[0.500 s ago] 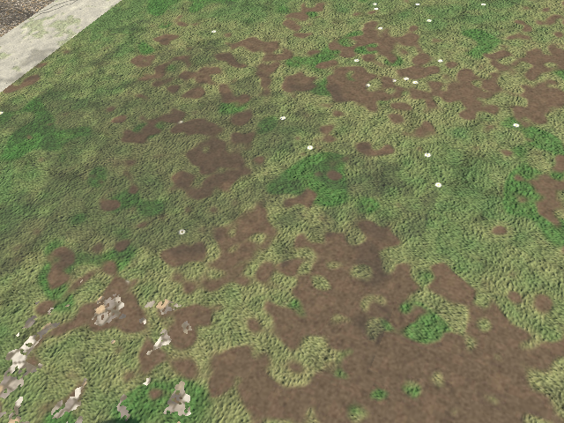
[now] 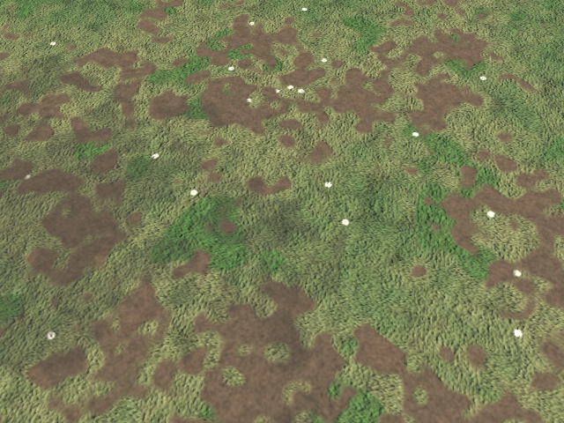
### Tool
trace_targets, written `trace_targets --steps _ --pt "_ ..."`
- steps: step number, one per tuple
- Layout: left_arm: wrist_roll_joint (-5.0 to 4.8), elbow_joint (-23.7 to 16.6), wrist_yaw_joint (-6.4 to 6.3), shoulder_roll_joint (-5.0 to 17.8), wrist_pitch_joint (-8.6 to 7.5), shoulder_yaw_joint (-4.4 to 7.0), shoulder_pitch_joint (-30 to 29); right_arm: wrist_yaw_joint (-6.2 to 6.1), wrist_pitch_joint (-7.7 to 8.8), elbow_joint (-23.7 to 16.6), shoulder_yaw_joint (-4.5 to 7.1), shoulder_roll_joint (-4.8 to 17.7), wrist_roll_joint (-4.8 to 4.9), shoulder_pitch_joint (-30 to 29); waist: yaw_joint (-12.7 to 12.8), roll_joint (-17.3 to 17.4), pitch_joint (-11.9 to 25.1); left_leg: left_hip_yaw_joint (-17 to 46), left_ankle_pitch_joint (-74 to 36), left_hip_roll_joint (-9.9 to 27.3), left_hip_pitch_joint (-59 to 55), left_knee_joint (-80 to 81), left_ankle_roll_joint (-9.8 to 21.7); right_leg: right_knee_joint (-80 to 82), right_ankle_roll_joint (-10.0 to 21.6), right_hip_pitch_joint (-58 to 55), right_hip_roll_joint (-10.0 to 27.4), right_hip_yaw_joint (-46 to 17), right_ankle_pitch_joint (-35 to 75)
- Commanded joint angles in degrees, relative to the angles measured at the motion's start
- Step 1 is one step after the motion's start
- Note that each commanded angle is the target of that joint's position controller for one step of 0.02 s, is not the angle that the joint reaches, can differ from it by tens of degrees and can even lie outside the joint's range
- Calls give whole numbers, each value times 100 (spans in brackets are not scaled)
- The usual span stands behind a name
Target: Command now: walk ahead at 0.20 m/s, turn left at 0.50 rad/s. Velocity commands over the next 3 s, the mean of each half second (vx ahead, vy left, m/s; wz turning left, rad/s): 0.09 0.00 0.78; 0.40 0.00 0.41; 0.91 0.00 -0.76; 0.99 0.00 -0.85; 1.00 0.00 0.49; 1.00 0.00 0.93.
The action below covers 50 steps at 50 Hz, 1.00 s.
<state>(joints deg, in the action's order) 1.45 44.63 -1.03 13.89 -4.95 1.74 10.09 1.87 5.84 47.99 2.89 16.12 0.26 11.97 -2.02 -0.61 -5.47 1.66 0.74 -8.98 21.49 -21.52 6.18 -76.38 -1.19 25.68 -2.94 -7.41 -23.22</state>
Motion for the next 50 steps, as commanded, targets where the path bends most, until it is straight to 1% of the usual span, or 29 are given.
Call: trace_targets --steps 1,4,6,8,10,13,15,16,17,18,19,20,21,24,26,29,31,35,37,39,40,41,42,43,44,45,46,48,50 --pt "28 -493 -125 471 4 126 642 -59 59 -531 139 651 18 -190 511 42 1001 1986 -2965 1569 -808 509 1167 859 -108 455 269 -110 33" --pt "-17 -772 -233 403 145 80 182 -210 -159 -665 264 1037 17 -44 492 251 1294 1972 -2969 1379 -265 350 1038 2072 -328 90 -5 84 421" --pt "-54 -872 -260 501 254 103 -85 -312 -340 -778 317 1123 139 33 430 364 1480 2139 -1900 1247 -235 267 758 2522 -397 -20 -139 -9 1017" --pt "-95 -1027 -260 527 316 107 -503 -414 -502 -880 333 1076 217 82 295 516 1347 2442 -383 1129 -245 286 515 2970 -417 80 -218 -132 1274" --pt "-148 -1160 -225 535 291 108 -860 -498 -638 -978 359 1021 193 156 150 737 1092 2746 691 1075 -339 308 401 3488 -407 157 -263 -237 1294" --pt "-213 -1178 -138 676 134 189 -873 -539 -757 -1191 400 939 132 147 125 1048 987 3155 748 1048 -605 80 254 4471 -335 -305 -274 -324 1194" --pt "-247 -1012 -78 787 33 285 -396 -516 -793 -1379 372 772 187 -44 348 1064 1022 3175 717 825 -534 -439 27 5728 -133 -1174 32 -197 1922" --pt "-179 -1000 -88 935 49 329 -312 -495 -830 -1367 272 406 182 332 137 371 1429 2690 2538 420 -95 -1440 -203 5888 291 -2106 975 -813 2250" --pt "12 -1168 -125 1236 153 368 -523 -489 -829 -1437 231 267 178 726 -205 -1004 1494 1536 3862 -324 959 -2568 -490 5716 1080 -2693 2146 -2083 3456" --pt "171 -1175 -90 1036 182 364 -492 -399 -744 -1542 363 837 92 837 -256 -1522 1596 1296 3701 130 1511 -3810 -721 5946 1591 -2460 2754 -2840 3265" --pt "94 -1282 -96 761 185 319 -687 -365 -745 -1413 485 1266 104 713 -165 -1002 1305 1072 3146 433 1579 -4337 -918 5939 1533 -2175 2439 -2220 2849" --pt "22 -1314 -118 620 223 285 -837 -370 -813 -1321 527 1297 112 670 -149 -594 1092 919 2671 555 1599 -4637 -1026 5844 1294 -1919 1975 -1489 2381" --pt "-40 -1336 -147 611 263 263 -881 -381 -887 -1274 503 1160 88 700 -133 -414 1008 769 2347 617 1603 -5078 -1111 5817 1171 -1732 1710 -1070 2233" --pt "-12 -1256 -212 730 343 257 -690 -302 -910 -1530 351 739 142 417 46 -612 744 172 1857 925 1791 -5177 -1283 5998 1259 -1511 1455 -199 2531" --pt "26 -1153 -244 827 391 298 -371 -275 -875 -1742 299 648 151 21 294 -706 832 73 1768 1140 1998 -4801 -1368 6015 1422 -1943 1604 -38 2741" --pt "12 -1034 -229 1058 428 397 -195 -212 -852 -1909 266 585 115 -200 402 -709 1023 26 1810 1375 1908 -4240 -1378 5977 1551 -2315 1897 188 2970" --pt "-12 -995 -187 1175 433 452 -266 -173 -861 -1945 243 527 99 -260 392 -738 1070 -95 1780 1444 1574 -3798 -1296 5961 1525 -2225 1987 470 2937" --pt "-260 -881 -63 1518 287 607 -107 -14 -829 -1946 241 583 152 -308 413 -938 1108 -406 2099 1473 849 -2919 -815 6603 1220 -1896 2249 343 -360" --pt "-358 -764 31 1478 209 585 -37 16 -756 -1771 215 487 125 -132 295 -749 962 -574 2555 1236 -72 -2084 -488 6631 1162 -1361 2182 405 -710" --pt "-437 -636 137 1294 193 496 -149 6 -632 -1270 173 281 113 700 -157 -431 808 -865 1884 955 -1422 -687 -182 6196 1060 -666 1950 704 -1049" --pt "-390 -606 168 980 183 388 -196 -35 -573 -885 216 385 97 1399 -448 -30 746 -988 1841 741 -2551 -291 -113 5502 886 160 1648 995 -1091" --pt "-290 -700 274 453 137 183 -421 -93 -503 -676 330 722 62 2186 -840 1030 813 609 2439 1770 -3860 216 130 3270 484 1615 1109 1484 -917" --pt "-242 -1009 390 202 -3 117 -438 -146 -389 -960 381 1377 16 2027 -514 1796 692 2488 2313 3084 -4285 182 667 1493 377 3476 588 1218 -1115" --pt "287 -1090 323 411 165 164 -912 -211 -400 -1079 392 1407 -444 2196 -1055 1108 664 2980 3349 3576 -3476 1003 631 966 466 3731 337 421 -595" --pt "172 -1128 346 600 198 246 -1172 -218 -358 -1051 277 1115 -445 1789 -767 795 -59 2392 3698 3235 -2933 1217 359 824 491 3837 417 -107 233" --pt "70 -929 414 746 204 308 -730 -195 -299 -1104 183 903 -335 1215 -349 932 -202 1682 3212 2867 -2525 1338 54 961 415 3471 448 -145 858" --pt "46 -661 491 901 268 362 -238 -164 -238 -1148 114 749 -237 808 -17 1044 -178 916 2557 2505 -2191 1461 -182 1053 299 2890 528 4 1255" --pt "21 -423 588 992 406 419 51 -158 -108 -1101 36 527 -216 726 142 901 -80 78 1748 2213 -1816 1637 -289 917 186 2274 462 286 1743" --pt "-26 -422 618 768 453 355 -128 -151 -30 -897 42 473 -246 1004 113 608 -254 -389 1225 2163 -1909 1700 -313 1017 257 2468 449 397 2008"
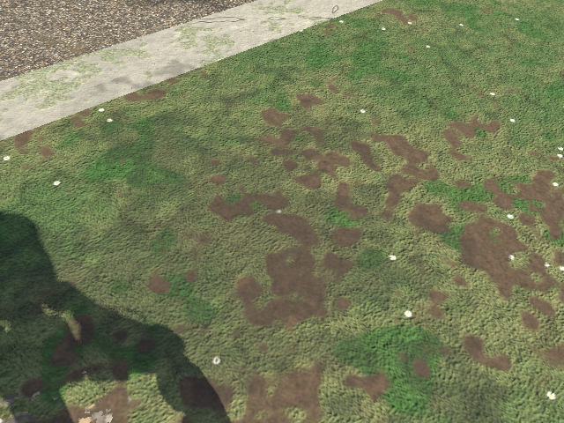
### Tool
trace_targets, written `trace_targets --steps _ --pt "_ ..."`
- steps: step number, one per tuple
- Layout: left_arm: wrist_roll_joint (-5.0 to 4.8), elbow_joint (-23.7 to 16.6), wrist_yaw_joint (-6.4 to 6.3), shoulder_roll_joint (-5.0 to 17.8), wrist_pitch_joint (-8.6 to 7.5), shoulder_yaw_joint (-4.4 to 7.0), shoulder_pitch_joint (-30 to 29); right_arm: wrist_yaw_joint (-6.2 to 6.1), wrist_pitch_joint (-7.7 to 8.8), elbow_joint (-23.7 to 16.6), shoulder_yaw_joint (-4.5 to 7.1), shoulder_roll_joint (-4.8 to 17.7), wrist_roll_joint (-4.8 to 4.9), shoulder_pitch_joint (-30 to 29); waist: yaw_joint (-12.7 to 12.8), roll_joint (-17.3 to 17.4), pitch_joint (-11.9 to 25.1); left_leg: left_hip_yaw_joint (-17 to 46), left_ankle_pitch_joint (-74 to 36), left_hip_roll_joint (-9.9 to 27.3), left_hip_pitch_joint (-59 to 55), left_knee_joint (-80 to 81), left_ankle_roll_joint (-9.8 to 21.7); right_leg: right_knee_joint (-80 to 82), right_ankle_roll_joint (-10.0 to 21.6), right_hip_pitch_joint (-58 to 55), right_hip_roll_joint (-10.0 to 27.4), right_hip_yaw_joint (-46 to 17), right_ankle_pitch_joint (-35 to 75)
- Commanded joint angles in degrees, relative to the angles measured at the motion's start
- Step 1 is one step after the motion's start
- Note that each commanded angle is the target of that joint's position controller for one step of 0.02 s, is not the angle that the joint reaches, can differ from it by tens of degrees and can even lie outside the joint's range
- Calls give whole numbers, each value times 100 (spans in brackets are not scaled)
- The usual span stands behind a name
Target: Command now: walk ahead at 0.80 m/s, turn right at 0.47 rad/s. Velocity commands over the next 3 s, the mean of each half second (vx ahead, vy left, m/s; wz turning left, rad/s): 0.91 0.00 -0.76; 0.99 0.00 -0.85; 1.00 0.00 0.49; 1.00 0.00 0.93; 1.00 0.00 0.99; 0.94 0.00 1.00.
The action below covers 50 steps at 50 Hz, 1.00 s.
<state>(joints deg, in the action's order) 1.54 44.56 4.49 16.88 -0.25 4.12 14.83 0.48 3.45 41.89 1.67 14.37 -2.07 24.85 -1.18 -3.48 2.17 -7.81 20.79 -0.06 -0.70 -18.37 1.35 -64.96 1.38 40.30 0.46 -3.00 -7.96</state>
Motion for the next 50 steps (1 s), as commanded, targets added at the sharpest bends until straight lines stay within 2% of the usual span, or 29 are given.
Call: trace_targets --steps 1,6,8,9,11,12,13,14,15,16,17,18,19,21,24,27,30,32,33,34,35,36,37,38,39,40,44,47,50 --pt "-41 -442 75 376 -17 79 -753 -15 234 -174 171 638 -20 -130 -8 817 -1116 364 -1053 1268 217 1418 148 36 61 1127 102 37 618" --pt "1 -784 182 122 -29 -127 -1591 -120 285 324 132 584 20 313 -136 738 -1310 -530 -3334 1219 -378 1374 -40 1343 504 920 146 1050 688" --pt "-58 -885 137 69 -5 -196 -1570 -196 266 429 137 781 18 254 23 840 -1033 -871 -6414 1201 -498 847 -162 1934 802 -85 -225 1582 441" --pt "-78 -879 94 135 10 -193 -1391 -267 228 486 169 953 5 298 167 994 -773 -897 -7889 1295 -785 384 -193 2031 932 -460 -430 1722 258" --pt "-123 -552 3 491 23 -62 16 -384 58 437 278 1319 -90 -49 951 1298 19 -819 -9389 1549 -908 -1441 -137 2037 1199 -1797 -730 1636 -468" --pt "-123 -215 -71 815 -3 97 1154 -364 -12 326 332 1474 -120 -316 1453 1226 528 -666 -9025 1598 -330 -2934 10 2162 1381 -3084 -853 1333 -1052" --pt "-88 26 -189 1080 -38 278 1942 -274 -14 259 340 1448 -61 -551 1842 766 730 -677 -6801 1173 812 -5010 102 2948 1590 -4445 -724 677 -1245" --pt "-130 -9 -293 1437 45 399 1259 -101 106 -83 78 396 -30 -811 1064 -960 307 -355 -58 -151 3542 -7189 -99 3468 2064 -5378 475 -1757 -2187" --pt "-95 -225 -244 1704 66 435 931 -60 272 -669 38 551 43 -1043 839 -689 775 1066 293 -448 4891 -7957 -148 4534 2818 -5852 1169 -4315 -2494" --pt "-96 -222 -292 1468 40 416 1031 -42 407 -756 25 750 -15 -1348 881 176 448 1465 -25 -29 5132 -7532 -71 5083 2564 -5530 1352 -4366 -2529" --pt "-76 -71 -343 1132 -3 333 1071 -31 473 -720 6 790 6 -1230 538 697 -172 1437 -216 219 4885 -6822 -47 5329 2333 -4638 1268 -3986 -2261" --pt "-37 -71 -384 963 -85 276 852 -47 426 -688 -15 755 -74 -1271 250 994 -480 1417 -187 446 4538 -6267 -98 5375 2107 -3877 1006 -3445 -1832" --pt "-21 -137 -434 902 -171 220 604 -43 299 -627 -49 715 -202 -1143 10 989 -647 1406 -107 543 4248 -5992 -199 5372 2010 -3320 710 -2968 -1450" --pt "-95 -186 -420 835 -325 147 493 -12 46 -634 -89 653 -294 -1101 -172 845 -807 1223 -24 726 3937 -5359 -387 5522 1941 -2450 342 -2379 -1138" --pt "-135 -195 -391 922 -441 165 632 78 -17 -1121 -180 558 -171 -2257 128 586 -1146 825 -1178 732 3621 -3715 -578 5845 1749 -1671 -73 -1885 -372" --pt "-188 -99 -358 1030 -434 227 971 140 11 -1300 -254 411 -39 -2869 561 208 -894 660 -2441 382 3128 -2265 -480 5581 1400 -2173 -187 -1764 1210" --pt "-204 -44 -401 1175 -432 275 1062 104 62 -1391 -212 575 5 -3028 666 32 -565 743 -2544 122 2792 -1488 -313 5113 1187 -3151 28 -1913 2555" --pt "-184 -92 -445 1360 -445 311 849 13 91 -1211 -74 903 20 -2365 306 1 -20 815 -2013 -177 1655 -1163 -218 4204 908 -3502 30 -1967 3927" --pt "-130 -127 -423 1572 -460 350 661 -70 115 -1019 67 1210 73 -1523 -191 -34 530 875 -1481 -199 704 -1243 -160 3163 784 -3489 22 -1961 4288" --pt "-87 -210 -386 1552 -508 343 251 -191 124 -716 208 1474 78 -224 -957 21 1084 983 -1092 99 -738 -1343 -80 1750 690 -2803 -190 -1822 3816" --pt "-44 -369 -394 683 -578 122 152 -325 144 -499 353 1832 -104 997 -1245 948 1794 2318 1079 1431 -2077 -1274 33 -289 710 -1779 -560 -1372 597" --pt "-388 -767 -368 162 -550 -75 790 -251 133 -606 416 2178 -269 321 -370 3000 2398 5796 2453 2839 -2626 194 518 -1568 544 -254 -1016 -722 -2052" --pt "-205 -564 -428 631 -434 -77 530 -189 85 -745 405 1620 -203 -466 -324 1952 1530 5667 3277 2527 -1799 412 604 -1825 623 306 -415 -549 -1370" --pt "-85 -536 -370 824 -360 -23 160 -168 59 -760 287 1127 -141 -780 -325 1213 891 4560 2601 2284 -1095 286 571 -1582 589 329 -141 -371 -925" --pt "-27 -531 -296 806 -294 -18 -48 -143 51 -607 236 896 -147 -754 -288 627 423 3732 1453 2085 -451 315 532 -1377 544 212 54 -277 -779" --pt "54 -643 -204 684 -229 -32 -295 -155 76 -404 207 841 -132 -595 -230 598 151 3073 788 1882 -59 395 467 -1237 526 189 221 -273 -789" --pt "59 -1049 -16 250 24 -198 -745 -8 294 114 146 596 67 -329 66 800 -456 1478 -849 1753 559 815 281 -1110 448 590 582 -136 -437" --pt "52 -1311 7 214 -33 -304 -1191 43 438 297 117 659 -18 -320 259 775 -852 696 -1672 1421 1151 1295 399 17 441 412 323 -392 287" --pt "61 -1442 113 276 -156 -392 -1881 39 407 517 148 931 78 -16 146 462 -1218 172 -2570 1246 1336 2011 519 1921 556 -530 22 510 785"
Over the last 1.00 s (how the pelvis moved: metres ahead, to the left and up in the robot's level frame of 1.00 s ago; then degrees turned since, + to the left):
0.17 0.06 0.01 37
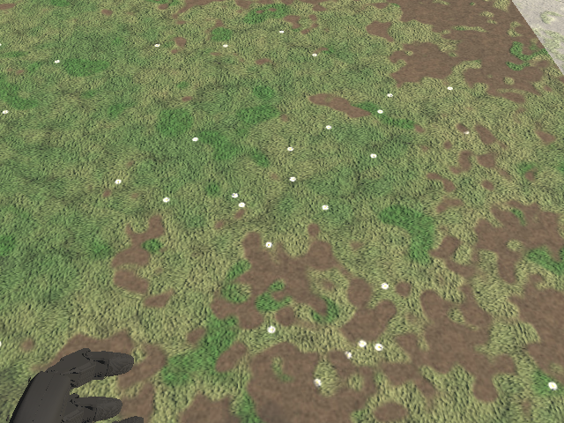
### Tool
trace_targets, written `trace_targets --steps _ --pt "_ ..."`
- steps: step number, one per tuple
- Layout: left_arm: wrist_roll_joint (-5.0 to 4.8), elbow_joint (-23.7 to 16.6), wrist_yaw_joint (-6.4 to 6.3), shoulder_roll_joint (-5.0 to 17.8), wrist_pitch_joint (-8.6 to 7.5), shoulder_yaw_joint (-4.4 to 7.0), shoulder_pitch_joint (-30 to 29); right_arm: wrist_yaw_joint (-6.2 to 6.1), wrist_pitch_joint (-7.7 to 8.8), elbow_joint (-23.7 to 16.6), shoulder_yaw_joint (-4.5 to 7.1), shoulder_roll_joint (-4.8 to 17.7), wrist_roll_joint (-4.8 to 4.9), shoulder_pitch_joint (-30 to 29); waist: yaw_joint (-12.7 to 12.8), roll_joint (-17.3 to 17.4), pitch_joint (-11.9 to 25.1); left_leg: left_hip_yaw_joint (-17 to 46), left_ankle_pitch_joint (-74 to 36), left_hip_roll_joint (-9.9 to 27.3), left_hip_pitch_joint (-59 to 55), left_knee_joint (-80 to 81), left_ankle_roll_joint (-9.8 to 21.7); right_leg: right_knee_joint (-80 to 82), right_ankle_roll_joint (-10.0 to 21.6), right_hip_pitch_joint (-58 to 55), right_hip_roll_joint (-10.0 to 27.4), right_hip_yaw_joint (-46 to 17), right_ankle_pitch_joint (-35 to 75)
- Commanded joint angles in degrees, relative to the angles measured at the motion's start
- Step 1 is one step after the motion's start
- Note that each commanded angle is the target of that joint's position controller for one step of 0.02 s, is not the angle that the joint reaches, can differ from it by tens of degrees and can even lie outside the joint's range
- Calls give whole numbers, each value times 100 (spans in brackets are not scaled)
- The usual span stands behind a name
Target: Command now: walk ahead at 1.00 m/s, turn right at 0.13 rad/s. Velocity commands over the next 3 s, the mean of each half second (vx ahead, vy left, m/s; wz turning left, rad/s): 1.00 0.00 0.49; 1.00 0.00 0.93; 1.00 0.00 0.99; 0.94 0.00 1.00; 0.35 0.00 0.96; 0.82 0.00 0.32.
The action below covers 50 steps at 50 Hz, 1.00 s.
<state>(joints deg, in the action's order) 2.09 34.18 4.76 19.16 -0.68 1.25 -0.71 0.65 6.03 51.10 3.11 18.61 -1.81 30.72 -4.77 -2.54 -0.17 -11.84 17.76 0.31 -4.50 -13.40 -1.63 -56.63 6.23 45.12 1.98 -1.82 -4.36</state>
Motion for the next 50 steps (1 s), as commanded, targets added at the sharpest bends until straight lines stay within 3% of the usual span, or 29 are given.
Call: trace_targets --steps 1,3,5,6,7,8,9,10,11,13,16,18,22,24,26,28,29,30,31,32,33,34,37,41,44,46,48,49,50 --pt "15 -372 94 9 -139 -135 -424 26 118 -307 0 586 112 -446 435 362 -880 558 -2932 1140 1496 1544 881 1334 129 -1361 -177 712 492" --pt "59 -333 17 54 -218 -146 -387 17 73 -116 51 982 98 -271 606 590 -751 594 -5630 1341 757 837 959 1780 228 -1874 -345 870 28" --pt "132 111 -173 454 -265 47 1026 -61 -19 -30 117 1327 73 -332 1349 957 288 657 -7026 1420 509 -1183 852 2017 280 -3558 -636 631 -737" --pt "186 475 -287 745 -297 189 2231 -76 -50 -69 97 1274 123 -502 1995 904 867 641 -6058 1160 1366 -2894 784 2366 306 -5145 -357 282 -563" --pt "277 670 -431 1323 -324 345 2870 -21 -50 -277 -45 516 60 -284 1758 -119 1723 845 -1560 545 2694 -5101 828 2387 178 -6569 1227 -1447 -2288" --pt "279 522 -470 1607 -335 426 2699 11 -37 -538 -120 23 336 249 1184 -1164 2651 1535 877 -58 4076 -6795 799 3500 365 -7212 2473 -4144 -3362" --pt "162 589 -463 1182 -328 398 2431 -27 -85 -574 11 531 307 -475 1285 -296 1865 1732 179 196 4558 -6941 850 3894 273 -6399 2190 -3692 -3085" --pt "122 683 -452 754 -389 290 2071 5 -91 -614 -2 408 284 -776 1049 -122 842 1626 -270 400 4686 -6605 828 3945 291 -5507 1936 -2730 -2370" --pt "105 774 -427 510 -444 260 1863 45 -127 -514 -40 219 249 -791 819 20 335 1601 -431 587 4512 -6311 767 4139 235 -4792 1682 -2042 -1607" --pt "8 890 -453 223 -528 189 1731 146 -335 -360 -40 -1 125 -517 431 -288 113 1569 -526 758 4061 -6091 663 4448 92 -4043 1404 -1045 -1009" --pt "-149 1165 -421 -40 -691 148 1889 237 -550 -577 -19 -153 62 -1248 347 -125 -368 1439 -779 909 4641 -5917 597 4831 -68 -3936 1221 -26 -80" --pt "-128 1270 -424 -156 -747 114 1908 297 -552 -828 -71 -255 67 -1828 321 -156 -608 1145 -1405 806 4775 -5418 608 4954 -213 -3801 889 840 882" --pt "-110 1385 -514 135 -775 146 1964 446 -505 -1173 -175 -178 90 -2622 272 46 -835 478 -2348 483 4198 -3585 890 5136 -414 -3924 729 1737 2394" --pt "-125 1417 -606 439 -751 184 2138 475 -492 -1189 -166 -34 81 -2670 196 22 -642 9 -2500 1 3529 -3006 1076 4668 -537 -4405 825 1912 4690" --pt "-72 1312 -726 869 -590 299 2002 419 -522 -951 -67 294 106 -1742 -366 -335 -5 -88 -1887 -414 2497 -2981 1237 3341 -610 -4836 1042 1852 6660" --pt "17 1099 -733 1079 -372 387 1456 258 -550 -313 218 828 98 463 -1384 -265 924 439 -953 -600 222 -2846 1587 311 -449 -4057 1184 1548 6343" --pt "27 1164 -595 765 -333 345 1409 116 -554 -207 366 1037 172 544 -1255 503 643 1005 -627 -399 -314 -2333 1816 -2021 -469 -3032 323 1543 1950" --pt "152 767 -524 -159 -452 81 1605 67 -618 -258 435 1449 159 -62 -303 1845 185 2793 -2000 338 -791 -2591 2217 -4110 -656 -764 -541 1043 -2468" --pt "16 171 -507 -21 -607 11 1787 50 -651 -587 515 1779 84 -409 -41 1838 1333 5456 62 1199 -1646 -870 3138 -4403 -655 400 -555 -158 -2411" --pt "72 202 -511 326 -734 22 1410 8 -631 -718 476 1381 58 -589 -59 652 716 6039 1247 1407 -1054 124 2853 -3841 -599 683 -203 -406 -1955" --pt "61 252 -502 448 -758 46 1246 -11 -590 -652 391 1018 70 -786 226 -107 69 5655 1139 1266 -89 250 2541 -3147 -606 403 47 -405 -1514" --pt "148 240 -520 366 -698 12 1132 -25 -509 -611 348 914 102 -910 456 -323 -231 5155 419 1032 707 185 2408 -2712 -692 43 206 -400 -1519" --pt "250 189 -490 152 -326 -71 1095 -49 -245 -668 254 731 166 -1092 783 -394 -479 3921 -528 349 2351 317 2243 -1457 -1010 -899 565 -238 -1563" --pt "71 -362 -364 -126 -301 -211 -215 -14 -152 -668 321 810 201 -813 277 20 -608 3206 -1872 -231 2598 340 1852 902 -1024 -1395 395 165 295" --pt "-39 -517 -362 -88 -332 -220 -571 32 -174 -611 392 908 226 -472 -106 435 -278 3357 -3040 -117 1663 51 1596 1919 -876 -1597 34 245 1011" --pt "-56 -579 -392 57 -368 -178 -551 -10 -183 -653 422 949 207 -574 -43 548 -177 3486 -3399 -7 1286 -247 1424 2540 -792 -2014 -83 100 940" --pt "-82 -327 -495 499 -398 8 359 -32 -166 -734 475 1192 160 -821 425 575 449 3562 -4677 -18 1019 -1311 1146 2687 -696 -3293 -377 19 249" --pt "-116 -91 -576 763 -423 143 1408 -4 -147 -791 509 1396 128 -1126 1096 557 977 3469 -4839 -122 1239 -2499 1033 2656 -641 -4387 -322 40 -211" --pt "-44 199 -698 1072 -442 299 2730 14 -77 -898 430 1112 93 -1421 1731 413 1573 3235 -4043 -334 2063 -4069 954 2386 -530 -5838 229 -358 -1132"
Over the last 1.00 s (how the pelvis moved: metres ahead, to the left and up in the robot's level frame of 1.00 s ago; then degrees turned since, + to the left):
0.76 -0.24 -0.01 -51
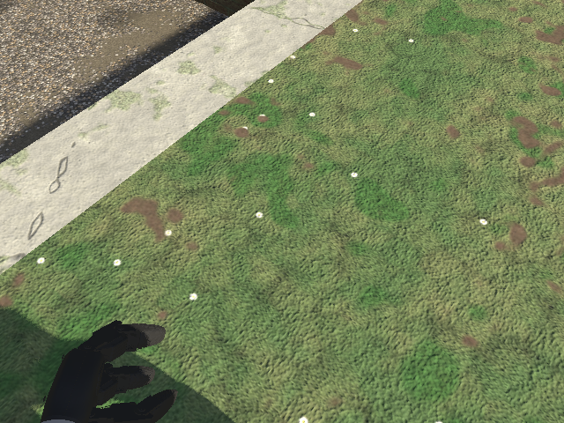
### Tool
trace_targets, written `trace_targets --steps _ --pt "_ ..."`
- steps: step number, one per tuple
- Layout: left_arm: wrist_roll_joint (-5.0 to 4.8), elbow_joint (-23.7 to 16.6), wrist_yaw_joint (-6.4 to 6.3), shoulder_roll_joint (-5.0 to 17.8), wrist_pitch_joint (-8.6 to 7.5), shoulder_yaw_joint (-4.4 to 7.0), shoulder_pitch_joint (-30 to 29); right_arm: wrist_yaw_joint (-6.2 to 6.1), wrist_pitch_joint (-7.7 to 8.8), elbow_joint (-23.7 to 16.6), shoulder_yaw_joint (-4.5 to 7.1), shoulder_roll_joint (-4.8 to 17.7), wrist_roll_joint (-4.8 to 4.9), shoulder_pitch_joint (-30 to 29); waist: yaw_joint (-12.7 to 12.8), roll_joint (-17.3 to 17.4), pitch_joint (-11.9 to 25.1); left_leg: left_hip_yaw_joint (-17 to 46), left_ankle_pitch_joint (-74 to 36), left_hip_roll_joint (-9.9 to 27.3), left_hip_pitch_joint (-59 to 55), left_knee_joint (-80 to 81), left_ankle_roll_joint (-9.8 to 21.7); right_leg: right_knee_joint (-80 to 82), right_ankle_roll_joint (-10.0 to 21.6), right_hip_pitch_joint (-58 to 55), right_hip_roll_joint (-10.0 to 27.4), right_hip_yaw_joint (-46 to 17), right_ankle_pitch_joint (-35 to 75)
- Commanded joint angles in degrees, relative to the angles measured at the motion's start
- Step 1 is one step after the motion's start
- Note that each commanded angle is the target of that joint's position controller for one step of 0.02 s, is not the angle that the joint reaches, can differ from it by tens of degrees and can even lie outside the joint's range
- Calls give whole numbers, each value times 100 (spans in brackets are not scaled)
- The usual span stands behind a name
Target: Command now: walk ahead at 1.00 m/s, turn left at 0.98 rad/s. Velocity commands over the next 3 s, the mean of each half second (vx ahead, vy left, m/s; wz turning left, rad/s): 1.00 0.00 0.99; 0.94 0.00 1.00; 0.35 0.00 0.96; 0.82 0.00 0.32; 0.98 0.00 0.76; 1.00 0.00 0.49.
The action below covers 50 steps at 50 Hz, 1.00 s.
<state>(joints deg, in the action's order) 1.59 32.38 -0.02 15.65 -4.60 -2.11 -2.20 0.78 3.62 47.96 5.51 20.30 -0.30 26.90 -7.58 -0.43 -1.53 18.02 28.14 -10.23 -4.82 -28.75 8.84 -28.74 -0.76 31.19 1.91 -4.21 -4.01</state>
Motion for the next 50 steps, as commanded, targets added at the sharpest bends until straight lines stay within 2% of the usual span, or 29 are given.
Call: trace_targets --steps 1,2,3,5,9,13,16,18,20,22,23,24,25,26,27,28,31,35,37,40,42,43,44,45,46,47,48,49,50 --pt "256 525 -299 1751 -72 726 3574 -26 204 -815 -90 -147 -3 -932 1893 -1323 2202 -354 -177 171 3642 -4423 -105 77 337 -5727 1889 -2117 -3244" --pt "266 408 -211 1951 -36 807 2753 -22 148 -1107 -217 -109 211 -285 1101 -2596 2616 -806 59 212 4692 -5338 -154 1416 841 -5664 2653 -5184 -4327" --pt "211 224 -167 1215 8 712 1967 -63 11 -868 -174 351 11 -778 1131 -1156 1536 -994 -717 736 4978 -5411 -152 1569 850 -4676 2229 -4343 -4943" --pt "175 434 -119 710 35 589 1810 100 -118 -893 -135 426 -131 -1281 1046 -94 604 -1248 -1225 1142 4739 -4914 -281 1459 690 -3409 1722 -2324 -2835" --pt "-28 1096 -2 449 -173 518 2366 345 -366 -1337 -309 -76 -192 -1798 814 -424 18 -1335 -1490 1612 5012 -4706 -356 1794 479 -2711 1442 -528 -996" --pt "14 1213 44 565 -308 532 2142 411 -407 -1732 -377 1 -137 -2530 635 -384 -368 -1634 -2546 1606 5000 -3811 -394 2197 362 -2305 1171 955 377" --pt "15 1451 8 716 -314 559 2615 527 -385 -1883 -439 -24 -159 -3213 843 -116 -743 -2377 -2912 1394 4687 -2441 -194 2357 162 -2598 948 1716 1511" --pt "27 1506 -49 912 -272 588 2804 557 -354 -1865 -472 -84 -146 -3373 838 -161 -679 -2849 -2820 1058 4112 -1763 53 2032 23 -2997 940 2073 3645" --pt "14 1499 -157 1222 -145 653 2949 477 -334 -1708 -420 52 -139 -2977 533 -509 -237 -3081 -2367 627 3450 -1537 226 1091 -30 -3568 1104 2126 6148" --pt "52 1357 -219 1532 62 747 2580 347 -303 -1220 -217 444 -116 -1296 -361 -733 601 -2842 -1747 336 1675 -1442 493 -1068 102 -3333 1398 1954 7027" --pt "70 1202 -175 1507 132 752 2306 220 -256 -782 -30 708 -107 -37 -832 -548 1089 -2406 -1616 305 39 -932 699 -2881 196 -2382 1357 1840 5953" --pt "73 1110 -74 1155 136 725 2123 51 -332 -684 200 1013 99 -141 -572 588 966 -1382 -1255 786 -1033 -565 812 -5086 66 -708 249 1795 260" --pt "24 358 -21 744 10 584 2481 64 -449 -1001 285 1748 -163 -737 300 1431 1551 1861 -1529 2258 -2376 81 1971 -6956 -249 1627 -368 1075 -2463" --pt "13 158 -27 958 -158 552 1843 -15 -486 -1128 299 1547 -168 -323 -133 237 1913 2759 -781 2501 -2280 987 2092 -6852 -197 2066 -160 35 -2043" --pt "-11 136 -24 895 -244 499 1658 -70 -421 -910 253 1254 -117 -431 142 -185 887 2526 -725 2461 -1232 1443 1836 -6090 -136 2094 158 -71 -1795" --pt "37 146 -37 852 -229 473 1566 -100 -320 -778 175 982 -90 -558 498 -505 263 2034 -1185 2187 -191 1532 1582 -5345 -149 1705 377 -60 -1758" --pt "287 287 -27 759 139 435 1830 -138 -51 -813 -3 618 -50 -975 1087 -498 -153 914 -1969 1486 1727 1608 1339 -4249 -371 616 641 -9 -2172" --pt "126 -254 102 371 195 261 518 -45 95 -765 39 679 -39 -934 815 -97 -493 343 -2249 857 3016 1907 981 -2062 -436 -281 527 319 -326" --pt "11 -290 129 371 172 242 289 13 110 -702 91 765 10 -771 598 108 -316 327 -2930 836 2845 1807 733 -1215 -321 -869 287 374 694" --pt "-27 -303 86 639 137 315 253 -4 78 -610 146 873 36 -530 480 267 -71 610 -3865 1042 1881 1254 450 -423 -169 -1295 31 281 637" --pt "-26 -30 -27 1063 92 502 1269 -16 58 -594 200 1151 -16 -611 1026 151 653 551 -5275 962 1417 -271 175 -277 -51 -2454 -299 327 -360" --pt "-5 218 -124 1283 63 622 2446 14 91 -640 199 1196 -29 -914 1758 66 1189 335 -5184 746 1992 -1739 16 -337 29 -3820 -110 296 -720" --pt "175 409 -237 1666 49 753 3695 -14 176 -809 -11 430 0 -992 2120 -687 1997 -151 -2903 410 2869 -3907 -34 -234 187 -5123 1196 -1004 -2633" --pt "264 302 -187 2098 84 828 3146 -37 149 -1190 -184 -46 238 -368 1283 -2621 2590 -827 177 -140 4289 -5211 -240 1181 733 -5613 2695 -4421 -3019" --pt "199 179 -158 1563 143 785 2482 -143 26 -1028 -161 416 29 -585 1183 -1491 1759 -1032 -220 482 4929 -5645 -248 1126 934 -4935 2566 -4306 -2601" --pt "152 146 -143 963 160 627 2151 -145 -60 -997 -142 481 -71 -973 1198 -731 1036 -1234 -594 788 5005 -5526 -314 776 959 -4263 2308 -2987 -1266" --pt "169 237 -120 666 152 549 2100 -134 -150 -1011 -126 414 -105 -1218 1156 -154 488 -1389 -632 925 4907 -5435 -413 590 959 -3592 2099 -1946 739" --pt "130 416 -115 587 125 506 2195 -82 -251 -1125 -123 269 -136 -1466 1090 73 273 -1406 -494 1090 4751 -5187 -452 616 754 -3190 1726 -1028 1874" --pt "64 496 -102 633 55 499 2223 -50 -354 -1274 -134 142 -80 -1241 942 -518 268 -1433 -440 1087 4684 -5104 -580 513 765 -2984 1823 -659 2890"
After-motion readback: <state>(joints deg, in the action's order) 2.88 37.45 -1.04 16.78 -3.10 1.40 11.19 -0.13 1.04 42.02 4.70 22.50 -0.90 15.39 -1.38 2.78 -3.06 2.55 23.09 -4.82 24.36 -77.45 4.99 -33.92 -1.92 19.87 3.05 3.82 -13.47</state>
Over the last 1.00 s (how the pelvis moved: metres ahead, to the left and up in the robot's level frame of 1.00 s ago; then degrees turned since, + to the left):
0.91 0.19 -0.02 46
